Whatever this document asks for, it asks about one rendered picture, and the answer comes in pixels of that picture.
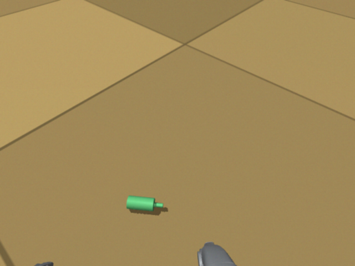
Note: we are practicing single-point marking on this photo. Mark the bottle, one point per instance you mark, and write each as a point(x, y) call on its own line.
point(142, 203)

